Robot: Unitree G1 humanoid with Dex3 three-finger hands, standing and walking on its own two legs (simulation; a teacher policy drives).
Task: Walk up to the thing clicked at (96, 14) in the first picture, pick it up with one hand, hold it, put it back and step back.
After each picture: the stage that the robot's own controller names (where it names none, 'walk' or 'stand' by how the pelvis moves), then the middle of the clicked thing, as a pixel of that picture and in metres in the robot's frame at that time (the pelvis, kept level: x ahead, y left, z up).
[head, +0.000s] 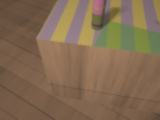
stand; (98, 8) +0.83 -0.06 +0.02
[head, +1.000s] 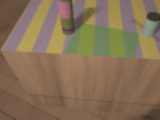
walk; (66, 11) +0.74 +0.15 +0.05
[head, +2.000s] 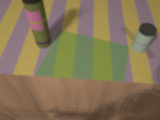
stand; (38, 21) +0.56 +0.21 +0.07
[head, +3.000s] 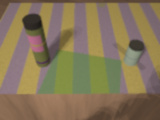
stand; (38, 43) +0.54 +0.22 +0.02
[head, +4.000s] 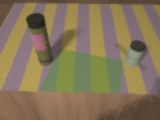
stand; (41, 42) +0.55 +0.21 +0.02
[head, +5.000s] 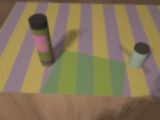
stand; (43, 43) +0.54 +0.20 +0.02
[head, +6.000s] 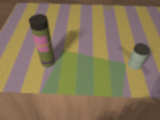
stand; (43, 43) +0.54 +0.20 +0.02
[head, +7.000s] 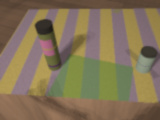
rise first; (50, 47) +0.53 +0.21 +0.02
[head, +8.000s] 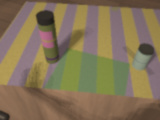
go down; (49, 39) +0.56 +0.19 +0.03
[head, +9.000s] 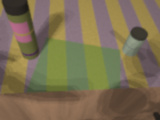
go down; (24, 31) +0.52 +0.20 +0.06
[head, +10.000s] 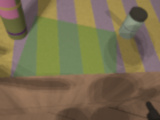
close in; (9, 5) +0.54 +0.20 +0.09
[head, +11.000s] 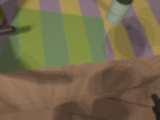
close; out of the picture +0.56 +0.22 +0.12
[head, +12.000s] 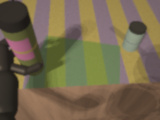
lift; (25, 46) +0.39 +0.16 +0.14
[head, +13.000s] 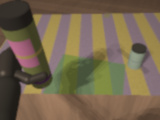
lift; (30, 52) +0.31 +0.16 +0.23
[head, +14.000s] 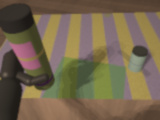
hold; (32, 54) +0.31 +0.15 +0.21
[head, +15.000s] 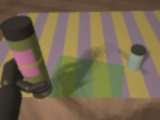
hold; (31, 63) +0.32 +0.16 +0.18
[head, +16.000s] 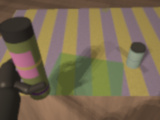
crouch; (30, 64) +0.31 +0.17 +0.17
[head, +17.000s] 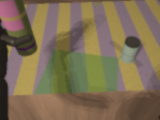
crouch; (15, 18) +0.44 +0.19 +0.23
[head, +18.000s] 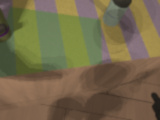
lower; out of the picture +0.53 +0.20 +0.09
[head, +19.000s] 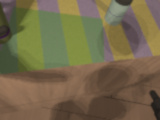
lower; out of the picture +0.52 +0.20 +0.11
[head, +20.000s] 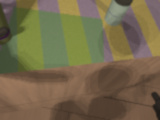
lower; out of the picture +0.52 +0.20 +0.11
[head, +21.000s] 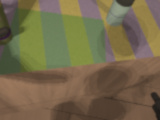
lower; out of the picture +0.52 +0.20 +0.11
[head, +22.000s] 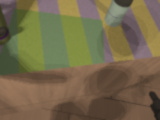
loosen; out of the picture +0.52 +0.20 +0.11
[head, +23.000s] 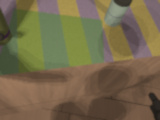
withdraw; out of the picture +0.52 +0.20 +0.11
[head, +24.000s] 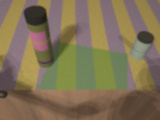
sink last; (41, 40) +0.50 +0.17 +0.07
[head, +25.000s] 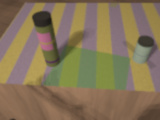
stand; (48, 41) +0.53 +0.20 +0.06
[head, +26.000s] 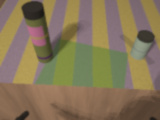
stand; (40, 36) +0.51 +0.20 +0.08
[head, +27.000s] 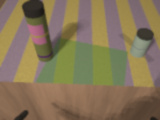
stand; (40, 34) +0.52 +0.20 +0.08
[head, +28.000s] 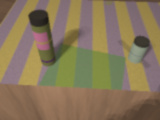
stand; (44, 41) +0.52 +0.19 +0.05
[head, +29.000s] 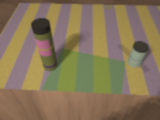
stand; (46, 47) +0.52 +0.19 +0.02
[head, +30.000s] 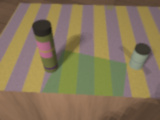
stand; (47, 49) +0.51 +0.18 +0.02
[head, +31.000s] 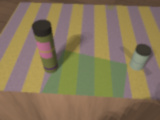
stand; (47, 49) +0.51 +0.18 +0.02
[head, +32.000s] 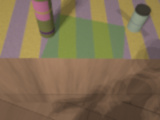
walk; (43, 11) +0.60 +0.18 +0.04
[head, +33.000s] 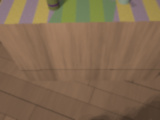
walk; out of the picture +0.86 +0.25 +0.04
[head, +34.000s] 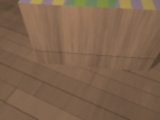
stand; out of the picture +1.16 +0.16 +0.04
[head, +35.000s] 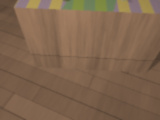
stand; out of the picture +1.12 +0.15 +0.02
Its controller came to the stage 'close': yes
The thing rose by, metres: 0.21
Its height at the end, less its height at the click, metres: +0.00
